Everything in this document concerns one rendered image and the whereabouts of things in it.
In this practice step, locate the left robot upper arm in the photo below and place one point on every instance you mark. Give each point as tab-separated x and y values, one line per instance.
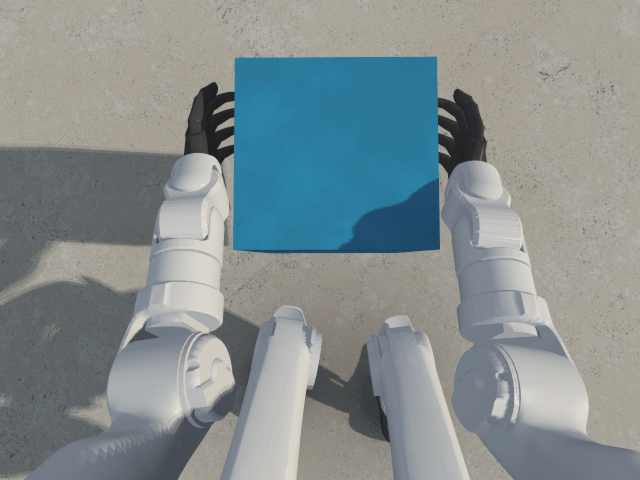
163	395

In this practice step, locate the robot right forearm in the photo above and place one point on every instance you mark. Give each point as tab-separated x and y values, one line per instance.
498	297

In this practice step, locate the right robot upper arm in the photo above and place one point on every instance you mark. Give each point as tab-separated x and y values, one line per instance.
529	407

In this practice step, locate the robot left forearm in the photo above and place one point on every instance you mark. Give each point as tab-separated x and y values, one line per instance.
183	283

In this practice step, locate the right robot shin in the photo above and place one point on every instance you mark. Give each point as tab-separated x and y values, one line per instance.
400	321

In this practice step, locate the robot left hand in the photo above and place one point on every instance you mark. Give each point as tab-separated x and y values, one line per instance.
200	136

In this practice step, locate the carton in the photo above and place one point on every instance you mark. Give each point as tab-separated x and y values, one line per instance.
336	155

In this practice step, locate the left robot shin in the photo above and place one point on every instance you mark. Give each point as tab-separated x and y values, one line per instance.
268	327

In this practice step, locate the robot shin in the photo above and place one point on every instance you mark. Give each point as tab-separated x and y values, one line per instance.
268	327
400	321

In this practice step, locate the robot right hand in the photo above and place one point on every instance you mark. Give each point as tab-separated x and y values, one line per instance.
469	143

